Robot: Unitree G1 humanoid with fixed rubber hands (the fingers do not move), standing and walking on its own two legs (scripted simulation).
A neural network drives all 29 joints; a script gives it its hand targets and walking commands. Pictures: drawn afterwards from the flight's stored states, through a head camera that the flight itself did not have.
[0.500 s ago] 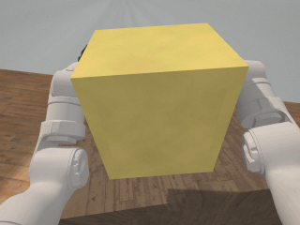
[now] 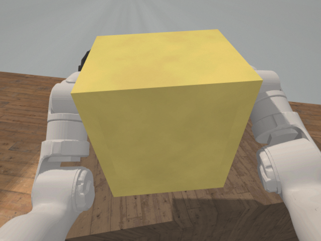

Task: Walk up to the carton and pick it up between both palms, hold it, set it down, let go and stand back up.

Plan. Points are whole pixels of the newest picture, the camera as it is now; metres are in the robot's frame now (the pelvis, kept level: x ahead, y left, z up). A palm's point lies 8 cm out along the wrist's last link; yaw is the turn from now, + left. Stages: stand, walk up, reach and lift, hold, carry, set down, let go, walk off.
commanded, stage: hold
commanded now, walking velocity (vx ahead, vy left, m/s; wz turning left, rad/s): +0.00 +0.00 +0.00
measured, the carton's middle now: (163, 116) +0.30 +0.00 +0.25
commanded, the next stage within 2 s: none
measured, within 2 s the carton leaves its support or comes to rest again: neither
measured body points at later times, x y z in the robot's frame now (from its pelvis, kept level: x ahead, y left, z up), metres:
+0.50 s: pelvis +0.00 +0.00 +0.00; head -0.11 +0.01 +0.44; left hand +0.37 +0.16 +0.32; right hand +0.38 -0.17 +0.34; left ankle +0.03 +0.13 -0.75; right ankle -0.03 -0.12 -0.75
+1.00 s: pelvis -0.01 +0.00 +0.00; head -0.11 +0.01 +0.44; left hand +0.37 +0.17 +0.32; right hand +0.38 -0.16 +0.34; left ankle +0.03 +0.13 -0.75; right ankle -0.03 -0.12 -0.75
